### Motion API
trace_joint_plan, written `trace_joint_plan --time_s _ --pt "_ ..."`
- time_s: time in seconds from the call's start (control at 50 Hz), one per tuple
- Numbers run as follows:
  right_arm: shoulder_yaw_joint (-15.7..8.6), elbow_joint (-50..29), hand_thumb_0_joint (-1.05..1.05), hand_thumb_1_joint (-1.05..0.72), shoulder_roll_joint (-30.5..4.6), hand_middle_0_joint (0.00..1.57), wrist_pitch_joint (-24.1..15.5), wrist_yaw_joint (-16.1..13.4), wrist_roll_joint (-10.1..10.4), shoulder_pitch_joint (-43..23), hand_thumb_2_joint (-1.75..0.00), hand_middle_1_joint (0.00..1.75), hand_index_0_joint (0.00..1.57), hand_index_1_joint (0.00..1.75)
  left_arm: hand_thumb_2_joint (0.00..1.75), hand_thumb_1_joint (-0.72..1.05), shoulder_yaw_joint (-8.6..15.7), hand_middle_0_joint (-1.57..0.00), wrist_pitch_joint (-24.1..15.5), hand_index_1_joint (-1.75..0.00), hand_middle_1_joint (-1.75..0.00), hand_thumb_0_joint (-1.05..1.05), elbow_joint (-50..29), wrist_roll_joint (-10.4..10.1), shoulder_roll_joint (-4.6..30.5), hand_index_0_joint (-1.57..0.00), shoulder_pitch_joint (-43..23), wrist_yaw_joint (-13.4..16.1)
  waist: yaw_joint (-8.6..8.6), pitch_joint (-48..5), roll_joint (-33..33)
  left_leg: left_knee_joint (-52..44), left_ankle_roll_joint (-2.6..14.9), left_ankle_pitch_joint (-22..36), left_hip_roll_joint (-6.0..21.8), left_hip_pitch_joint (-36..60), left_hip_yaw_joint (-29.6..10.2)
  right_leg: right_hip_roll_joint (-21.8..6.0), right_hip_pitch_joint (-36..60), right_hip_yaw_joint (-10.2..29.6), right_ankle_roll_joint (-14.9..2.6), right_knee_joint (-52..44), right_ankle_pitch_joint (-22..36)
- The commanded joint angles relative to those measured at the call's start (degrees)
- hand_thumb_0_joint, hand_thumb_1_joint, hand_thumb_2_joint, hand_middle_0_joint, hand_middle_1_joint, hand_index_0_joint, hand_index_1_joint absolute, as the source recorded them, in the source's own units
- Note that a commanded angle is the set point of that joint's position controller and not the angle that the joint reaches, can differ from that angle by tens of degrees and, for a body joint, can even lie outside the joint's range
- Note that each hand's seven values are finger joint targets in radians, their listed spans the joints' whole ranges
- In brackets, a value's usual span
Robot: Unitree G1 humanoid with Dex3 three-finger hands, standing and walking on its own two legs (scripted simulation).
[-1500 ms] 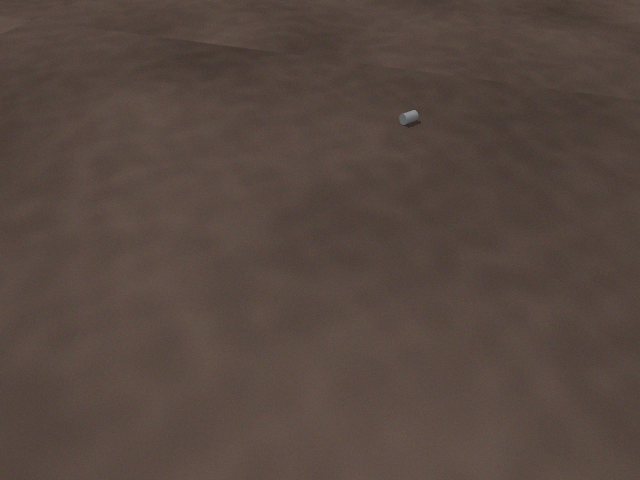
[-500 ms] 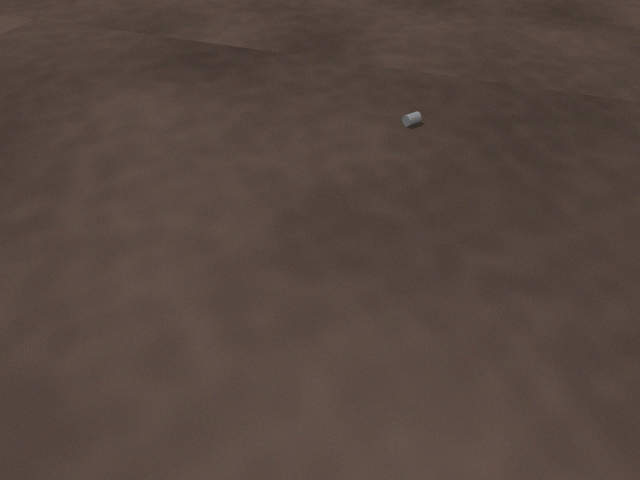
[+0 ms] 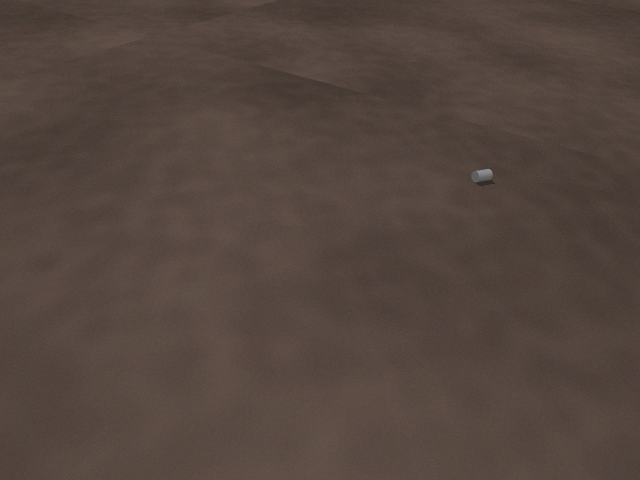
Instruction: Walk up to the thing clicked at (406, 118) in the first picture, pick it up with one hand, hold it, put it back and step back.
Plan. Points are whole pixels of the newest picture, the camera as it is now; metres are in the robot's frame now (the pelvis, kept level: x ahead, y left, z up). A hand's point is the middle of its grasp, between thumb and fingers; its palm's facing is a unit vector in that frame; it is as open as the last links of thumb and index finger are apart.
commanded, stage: walk up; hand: left
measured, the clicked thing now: (481, 175) +2.04 -0.87 -0.73
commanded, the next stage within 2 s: none
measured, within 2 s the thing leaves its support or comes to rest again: neither
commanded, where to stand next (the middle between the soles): +1.81 -1.24 m, yaw +25 degrees
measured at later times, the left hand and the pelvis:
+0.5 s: hand (176, 448) +0.23 +0.23 -0.15, palm faces +0.16 -0.95 -0.29, open 7.4 cm; pelvis +0.22 -0.08 +0.00, yaw +9 degrees
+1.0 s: hand (309, 392) +0.34 +0.04 -0.15, palm faces +0.33 -0.89 -0.32, open 7.4 cm; pelvis +0.46 -0.22 +0.00, yaw +18 degrees
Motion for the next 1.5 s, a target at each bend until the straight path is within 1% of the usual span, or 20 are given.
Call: trace_joint_plan --time_s 0.0,0.12,0.16,0.18,0.2,0.32,0.54,0.6,0.62,0.66,0.68,0.78,0.98,1.02,1.04,1.08,1.16,1.3,1.42,1.48 --pt "-1.56 -9.69 0.00 -0.90 -11.64 0.20 -4.92 1.08 0.84 -11.94 -0.90 0.30 0.20 0.30 0.90 0.90 2.00 -0.20 -1.41 -0.30 -0.30 0.00 -3.84 -1.14 13.88 -0.20 -3.02 0.92 2.23 15.62 -5.71 -7.36 0.88 2.32 4.23 -19.78 -0.45 -12.30 6.84 13.71 -12.41 -19.18 -3.56" --pt "-4.87 -4.86 0.00 -0.90 -13.25 0.20 -3.87 -0.64 1.17 11.81 -0.90 0.30 0.20 0.30 0.90 0.90 -0.43 -0.20 -1.03 -0.30 -0.30 0.00 -7.39 -2.54 11.54 -0.20 -4.78 0.53 -9.35 -4.26 1.56 -21.68 2.51 22.90 -2.32 35.94 5.78 -4.72 -16.25 -4.50 -7.05 9.59 18.89" --pt "-7.32 -5.03 0.00 -0.90 -19.68 0.20 -3.43 -2.65 0.38 18.07 -0.90 0.30 0.20 0.30 0.90 0.90 -1.64 -0.20 -0.46 -0.30 -0.30 0.00 -6.96 -1.69 6.83 -0.20 2.53 0.77 -10.80 -9.25 17.19 -26.02 4.63 -0.32 10.20 49.64 -16.68 2.90 -35.06 -2.74 -6.29 31.28 -14.66" --pt "-7.95 -8.76 0.00 -0.90 -23.79 0.20 -3.89 -3.19 1.12 13.13 -0.90 0.30 0.20 0.30 0.90 0.90 -0.90 -0.20 -0.05 -0.30 -0.30 0.00 -6.98 -1.60 10.65 -0.20 4.63 0.53 -8.88 -8.96 15.73 -42.02 8.46 -29.03 21.51 38.72 -41.47 2.05 -34.36 3.71 -5.32 40.04 -11.16" --pt "-7.42 -11.32 0.00 -0.90 -24.21 0.20 -4.18 -3.15 2.27 5.31 -0.90 0.30 0.20 0.30 0.90 0.90 0.56 -0.20 0.43 -0.30 -0.30 0.00 -6.42 -1.55 17.24 -0.20 4.60 0.43 -6.73 -3.16 10.66 -48.49 10.92 -35.57 24.22 26.61 -46.07 -1.29 -31.75 8.53 -5.11 43.28 -7.36" --pt "-4.27 -13.22 0.00 -0.90 -18.26 0.20 -5.98 -1.95 1.91 -6.25 -0.90 0.30 0.20 0.30 0.90 0.90 2.35 -0.20 1.61 -0.30 -0.30 0.00 -2.55 -1.41 15.34 -0.20 7.76 -1.99 1.49 10.05 6.93 -47.82 8.88 -20.22 15.92 -6.10 -18.46 -8.12 -21.75 7.31 -0.92 35.42 1.48" --pt "-4.63 -9.91 0.00 -0.90 -20.50 0.20 -5.74 -2.19 0.48 -8.89 -0.90 0.30 0.20 0.30 0.90 0.90 3.03 -0.20 2.30 -0.30 -0.30 0.00 -7.02 -1.25 12.26 -0.20 3.55 -2.92 1.98 3.66 10.70 -38.59 7.46 -7.43 10.44 -2.39 -5.93 -5.77 -10.48 0.35 0.40 13.49 3.81" --pt "-3.25 -9.78 0.00 -0.90 -15.96 0.20 -4.09 -3.32 -0.59 -10.62 -0.90 0.30 0.20 0.30 0.90 0.90 4.86 -0.20 1.18 -0.30 -0.30 0.00 -1.49 -0.67 14.71 -0.20 16.43 -0.89 8.78 -0.64 -5.11 -12.47 5.86 -12.11 5.80 -11.99 -1.43 -1.57 6.26 -1.09 -0.75 4.33 -1.85" --pt "-0.97 -9.52 0.00 -0.90 -8.98 0.20 -3.73 -3.37 -0.21 -9.03 -0.90 0.30 0.20 0.30 0.90 0.90 5.74 -0.20 0.36 -0.30 -0.30 0.00 -0.33 0.28 18.89 -0.20 20.90 0.26 12.07 1.48 -21.83 11.14 2.82 -9.40 -2.30 -23.56 4.05 -8.18 8.02 12.31 -1.08 -5.88 -18.92" --pt "-0.84 -9.45 0.00 -0.90 -10.61 0.20 -3.33 -4.27 1.27 -4.44 -0.90 0.30 0.20 0.30 0.90 0.90 4.46 -0.20 -0.57 -0.30 -0.30 0.00 -5.91 -0.66 22.53 -0.20 7.14 1.41 4.53 8.92 -20.27 24.32 1.74 -2.07 -2.19 -29.22 -3.51 -21.09 -3.51 40.51 -3.82 -29.27 -39.13" --pt "-1.12 -8.25 0.00 -0.90 -13.08 0.20 -3.75 -4.12 1.89 -5.74 -0.90 0.30 0.20 0.30 0.90 0.90 4.35 -0.20 -1.20 -0.30 -0.30 0.00 -7.49 -1.52 22.75 -0.20 2.33 1.70 2.32 10.90 -16.81 22.22 2.10 1.84 1.70 -27.13 -5.38 -21.46 -6.36 39.84 -5.48 -29.83 -36.22" --pt "-0.38 -4.70 0.00 -0.90 -12.79 0.20 -4.35 -2.12 2.39 -2.79 -0.90 0.30 0.20 0.30 0.90 0.90 1.29 -0.20 -2.98 -0.30 -0.30 0.00 -4.97 -1.92 12.47 -0.20 4.48 2.38 0.62 9.34 -6.84 4.48 1.82 11.16 1.50 -18.99 -3.87 -10.05 0.15 7.29 -6.16 -14.03 5.96" --pt "-1.09 -9.03 0.00 -0.90 -10.20 0.20 -3.12 -3.01 2.48 4.82 -0.90 0.30 0.20 0.30 0.90 0.90 0.77 -0.20 -0.29 -0.30 -0.30 0.00 -11.25 -1.47 11.18 -0.20 5.84 1.87 -3.80 -2.41 0.15 -22.73 1.77 24.10 -3.16 16.73 8.39 -7.55 -4.23 -4.59 -6.70 3.75 34.84" --pt "-3.28 -7.69 0.00 -0.90 -14.55 0.20 -2.99 -4.62 0.98 15.67 -0.90 0.30 0.20 0.30 0.90 0.90 -0.28 -0.20 -0.25 -0.30 -0.30 0.00 -12.79 -1.50 8.53 -0.20 7.93 2.53 -9.46 -7.14 5.46 -24.34 6.93 17.91 2.89 36.08 -3.22 -3.62 -19.42 -3.97 -3.10 25.15 29.35" --pt "-4.45 -8.63 0.00 -0.90 -18.04 0.20 -3.04 -5.56 0.44 17.87 -0.90 0.30 0.20 0.30 0.90 0.90 -0.72 -0.20 -0.14 -0.30 -0.30 0.00 -13.95 -1.25 5.18 -0.20 10.00 2.81 -8.92 -9.60 14.36 -26.07 12.37 15.60 18.27 46.27 -27.57 2.26 -34.93 -1.49 -0.88 37.16 -8.46" --pt "-5.09 -11.48 0.00 -0.90 -20.82 0.20 -3.53 -7.04 4.23 11.52 -0.90 0.30 0.20 0.30 0.90 0.90 1.22 -0.20 1.00 -0.30 -0.30 0.00 -14.07 -1.02 15.84 -0.20 6.71 3.15 -8.28 -7.07 4.08 -34.68 21.38 9.92 32.66 39.84 -49.63 -0.61 -43.09 13.97 0.80 54.00 -9.53" --pt "-1.28 -12.05 0.00 -0.90 -14.98 0.20 -5.63 -5.86 2.74 2.44 -0.90 0.30 0.20 0.30 0.90 0.90 1.33 -0.20 1.48 -0.30 -0.30 0.00 -13.43 -2.55 10.46 -0.20 3.75 1.37 -2.55 7.15 1.54 -36.49 12.47 23.53 17.65 7.11 -14.45 -4.00 -29.03 13.27 -0.21 45.24 1.39" --pt "-2.64 -10.72 0.00 -0.90 -20.35 0.20 -7.47 -3.60 0.62 -1.41 -0.90 0.30 0.20 0.30 0.90 0.90 1.56 -0.20 3.03 -0.30 -0.30 0.00 -13.88 -2.27 8.03 -0.20 -2.65 -2.85 -2.71 9.66 13.93 -43.02 9.49 -0.10 12.16 -2.80 -2.66 -6.17 -20.85 6.05 -0.07 18.15 10.77" --pt "-2.49 -9.61 0.00 -0.90 -18.97 0.20 -5.40 -4.09 0.59 -3.71 -0.90 0.30 0.20 0.30 0.90 0.90 3.32 -0.20 2.22 -0.30 -0.30 0.00 -10.24 -1.86 10.56 -0.20 2.51 -2.34 2.01 -0.01 9.44 -24.83 6.03 14.69 12.80 -0.71 2.76 -1.17 -2.21 -0.77 -1.45 6.88 8.15" --pt "1.49 -11.17 0.00 -0.90 -9.08 0.20 -4.55 -4.68 1.78 3.06 -0.90 0.30 0.20 0.30 0.90 0.90 5.75 -0.20 0.64 -0.30 -0.30 0.00 -8.70 -0.82 20.43 -0.20 12.14 0.44 5.59 -3.16 -21.40 15.99 1.26 -4.81 -1.41 -28.36 6.80 -14.97 15.66 28.26 -9.60 -11.63 -1.71"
